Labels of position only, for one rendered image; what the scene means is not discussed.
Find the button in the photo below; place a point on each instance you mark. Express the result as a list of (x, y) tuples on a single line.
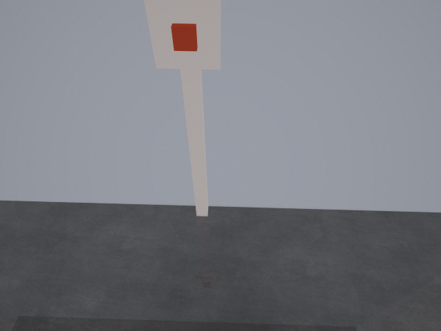
[(184, 36)]

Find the panel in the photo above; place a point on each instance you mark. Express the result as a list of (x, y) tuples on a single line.
[(206, 14)]

